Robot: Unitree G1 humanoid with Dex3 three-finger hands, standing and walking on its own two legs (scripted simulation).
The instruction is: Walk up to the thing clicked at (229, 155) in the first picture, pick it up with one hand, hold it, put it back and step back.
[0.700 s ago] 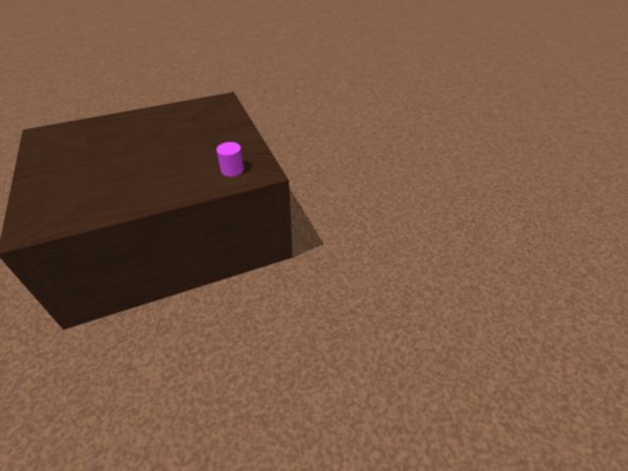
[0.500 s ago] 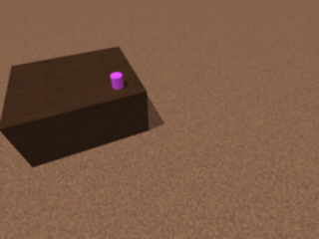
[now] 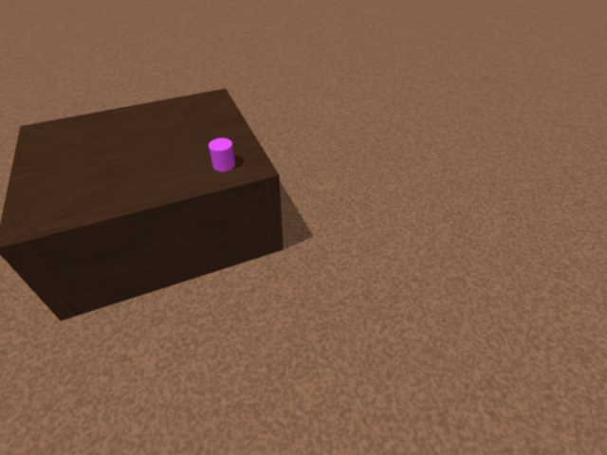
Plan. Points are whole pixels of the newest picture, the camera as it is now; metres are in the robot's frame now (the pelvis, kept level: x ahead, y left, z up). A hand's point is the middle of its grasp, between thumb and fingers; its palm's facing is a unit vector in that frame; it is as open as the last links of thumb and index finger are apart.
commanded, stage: stand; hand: right
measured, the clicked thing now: (222, 154) +1.20 +0.28 -0.32
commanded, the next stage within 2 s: walk up in 0.42 s
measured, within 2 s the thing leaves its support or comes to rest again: neither
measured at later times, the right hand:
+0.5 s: hand out of the picture +0.09 -0.25 -0.16, palm faces -0.07 +0.94 -0.33, open 7.4 cm
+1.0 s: hand (381, 423) +0.23 -0.11 -0.15, palm faces -0.21 +0.91 -0.36, open 7.4 cm
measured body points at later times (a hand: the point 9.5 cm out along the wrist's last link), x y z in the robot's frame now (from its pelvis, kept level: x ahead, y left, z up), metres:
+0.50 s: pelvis +0.01 +0.00 -0.01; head +0.02 +0.00 +0.44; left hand +0.08 +0.31 -0.13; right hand +0.09 -0.30 -0.14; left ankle -0.01 +0.13 -0.73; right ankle -0.01 -0.12 -0.75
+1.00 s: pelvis +0.16 +0.14 -0.01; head +0.17 +0.17 +0.43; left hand +0.18 +0.48 -0.13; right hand +0.24 -0.16 -0.12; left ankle +0.14 +0.26 -0.75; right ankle +0.21 +0.00 -0.69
